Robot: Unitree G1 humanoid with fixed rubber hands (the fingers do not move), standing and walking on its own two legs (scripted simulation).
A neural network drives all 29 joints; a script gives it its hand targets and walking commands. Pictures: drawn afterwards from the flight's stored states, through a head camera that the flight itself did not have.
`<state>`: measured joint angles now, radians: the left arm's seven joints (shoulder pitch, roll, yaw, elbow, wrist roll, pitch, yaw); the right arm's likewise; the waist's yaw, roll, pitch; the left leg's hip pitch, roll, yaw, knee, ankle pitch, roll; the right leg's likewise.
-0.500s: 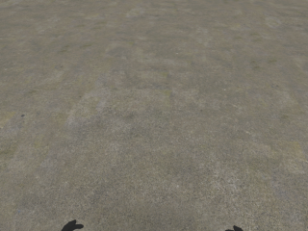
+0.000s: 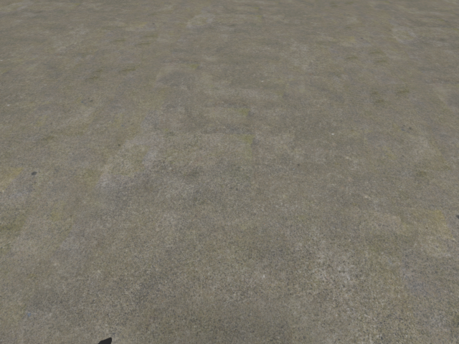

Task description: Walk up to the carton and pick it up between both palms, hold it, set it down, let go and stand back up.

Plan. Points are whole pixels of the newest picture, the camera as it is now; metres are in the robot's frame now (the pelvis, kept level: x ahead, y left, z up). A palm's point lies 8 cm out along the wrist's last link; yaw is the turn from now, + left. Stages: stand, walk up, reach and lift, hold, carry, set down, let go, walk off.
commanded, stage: stand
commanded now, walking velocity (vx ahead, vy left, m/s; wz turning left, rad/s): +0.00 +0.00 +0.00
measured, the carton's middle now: out of the picture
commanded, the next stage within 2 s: walk up in 0.56 s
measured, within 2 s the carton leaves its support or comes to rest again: neither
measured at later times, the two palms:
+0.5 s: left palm out of the picture +0.08 +0.24 -0.11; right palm out of the picture +0.08 -0.24 -0.11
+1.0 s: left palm out of the picture +0.04 +0.30 -0.11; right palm out of the picture +0.12 -0.23 -0.10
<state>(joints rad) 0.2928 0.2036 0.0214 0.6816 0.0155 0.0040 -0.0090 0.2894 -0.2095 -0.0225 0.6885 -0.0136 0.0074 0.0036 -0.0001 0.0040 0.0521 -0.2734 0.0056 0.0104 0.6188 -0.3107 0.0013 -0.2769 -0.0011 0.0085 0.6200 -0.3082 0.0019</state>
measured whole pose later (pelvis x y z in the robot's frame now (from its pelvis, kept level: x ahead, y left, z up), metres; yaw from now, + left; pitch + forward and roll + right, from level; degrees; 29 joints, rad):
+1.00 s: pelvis -0.02 +0.02 +0.00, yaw +15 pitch -3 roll -2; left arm 0.17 0.26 0.05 0.76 0.06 -0.03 0.04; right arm 0.28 -0.30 -0.06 0.72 -0.07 0.09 0.09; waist -0.02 0.00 0.11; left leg -0.49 0.14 0.00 0.95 -0.38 -0.03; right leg -0.20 -0.12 -0.23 0.59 -0.32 -0.01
